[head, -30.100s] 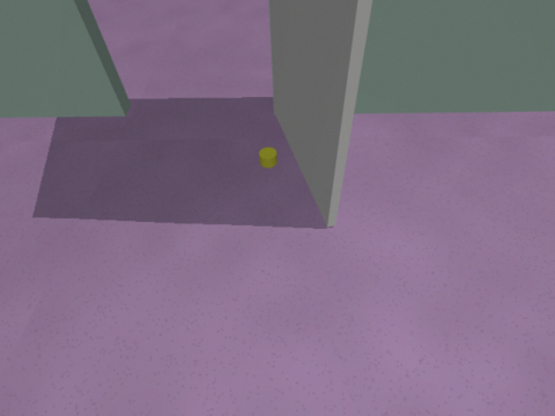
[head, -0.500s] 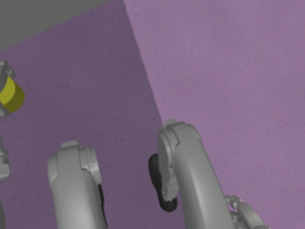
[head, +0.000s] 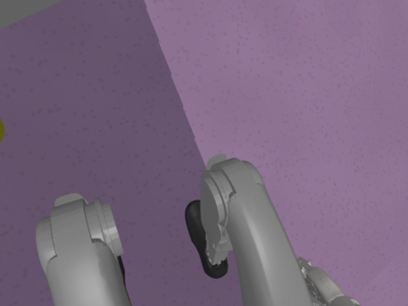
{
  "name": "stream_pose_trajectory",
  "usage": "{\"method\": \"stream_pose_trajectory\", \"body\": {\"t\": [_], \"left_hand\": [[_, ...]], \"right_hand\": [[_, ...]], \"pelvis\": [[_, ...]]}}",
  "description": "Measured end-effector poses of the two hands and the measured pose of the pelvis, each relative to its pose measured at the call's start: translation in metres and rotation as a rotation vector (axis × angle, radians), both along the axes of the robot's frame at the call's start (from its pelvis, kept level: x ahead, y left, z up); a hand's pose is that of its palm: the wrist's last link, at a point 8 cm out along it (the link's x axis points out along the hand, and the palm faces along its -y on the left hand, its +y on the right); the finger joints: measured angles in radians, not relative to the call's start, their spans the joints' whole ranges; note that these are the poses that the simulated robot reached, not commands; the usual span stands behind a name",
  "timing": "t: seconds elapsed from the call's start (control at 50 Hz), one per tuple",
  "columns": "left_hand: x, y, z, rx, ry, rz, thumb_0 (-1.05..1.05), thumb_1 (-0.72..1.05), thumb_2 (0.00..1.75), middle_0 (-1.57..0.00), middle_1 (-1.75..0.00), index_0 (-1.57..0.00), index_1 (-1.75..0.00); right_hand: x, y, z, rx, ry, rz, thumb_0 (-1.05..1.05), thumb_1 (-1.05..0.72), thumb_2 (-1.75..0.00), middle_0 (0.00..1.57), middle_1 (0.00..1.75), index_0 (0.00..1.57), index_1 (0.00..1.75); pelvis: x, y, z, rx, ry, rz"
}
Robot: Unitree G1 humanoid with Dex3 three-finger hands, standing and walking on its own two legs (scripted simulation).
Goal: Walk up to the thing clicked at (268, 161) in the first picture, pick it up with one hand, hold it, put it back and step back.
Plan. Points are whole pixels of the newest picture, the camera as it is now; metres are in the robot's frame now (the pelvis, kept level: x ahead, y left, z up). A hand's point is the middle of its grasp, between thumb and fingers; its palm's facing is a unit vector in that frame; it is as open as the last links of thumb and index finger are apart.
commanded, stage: rest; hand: left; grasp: from above
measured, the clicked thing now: out of the picture +0.45 +0.34 -0.25
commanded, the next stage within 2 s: open in 0.82 s
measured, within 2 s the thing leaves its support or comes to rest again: neither
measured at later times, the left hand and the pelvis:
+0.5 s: hand out of the picture +0.44 +0.34 -0.25, palm faces -0.47 -0.14 -0.87, open 11.4 cm; pelvis +0.00 +0.00 -0.01, yaw -2 degrees
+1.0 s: hand out of the picture +0.44 +0.34 -0.25, palm faces -0.46 -0.13 -0.88, open 11.4 cm; pelvis -0.01 +0.00 -0.01, yaw -3 degrees
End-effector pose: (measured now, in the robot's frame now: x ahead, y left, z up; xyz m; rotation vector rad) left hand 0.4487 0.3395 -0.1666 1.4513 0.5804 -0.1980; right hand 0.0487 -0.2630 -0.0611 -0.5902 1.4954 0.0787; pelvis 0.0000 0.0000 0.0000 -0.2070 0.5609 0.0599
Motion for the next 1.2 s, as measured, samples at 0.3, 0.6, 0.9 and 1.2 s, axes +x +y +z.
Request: {"method": "stream_pose_trajectory", "body": {"t": [0.3, 0.6, 0.9, 1.2], "left_hand": [[-0.002, 0.0, -0.015, -0.001, -0.009, 0.009, 0.0, -0.22, 0.76, -0.42, -0.88, -0.49, -0.84], [-0.002, 0.0, -0.024, -0.002, -0.001, 0.017, 0.0, -0.22, 0.76, -0.42, -0.88, -0.49, -0.84], [-0.001, 0.0, -0.024, 0.0, -0.004, 0.017, 0.0, -0.22, 0.76, -0.42, -0.88, -0.49, -0.84], [-0.001, -0.004, -0.03, 0.001, 0.002, -0.008, -0.01, -0.23, 0.78, -0.27, -0.99, -0.34, -0.95]], "right_hand": [[0.003, -0.002, 0.009, -0.016, -0.016, 0.063, 0.0, -0.91, -0.89, 0.21, 0.3, 0.2, 0.3], [-0.007, 0.003, 0.012, 0.006, 0.002, 0.094, 0.0, -0.91, -0.89, 0.21, 0.3, 0.2, 0.3], [-0.015, 0.01, 0.015, 0.023, 0.007, 0.113, 0.0, -0.91, -0.89, 0.21, 0.3, 0.2, 0.3], [-0.011, 0.018, 0.016, 0.042, -0.004, 0.148, 0.0, -0.91, -0.89, 0.21, 0.3, 0.2, 0.3]], "pelvis": [[-0.002, 0.001, -0.005, -0.017, -0.033, -0.01], [-0.004, 0.002, -0.006, -0.028, -0.057, -0.02], [-0.007, 0.003, -0.007, -0.037, -0.077, -0.027], [-0.009, 0.004, -0.006, -0.046, -0.09, -0.031]]}}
